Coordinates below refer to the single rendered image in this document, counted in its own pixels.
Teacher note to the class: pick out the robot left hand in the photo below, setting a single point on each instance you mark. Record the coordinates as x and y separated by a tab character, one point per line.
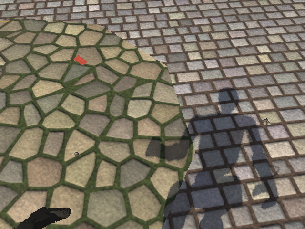
43	217

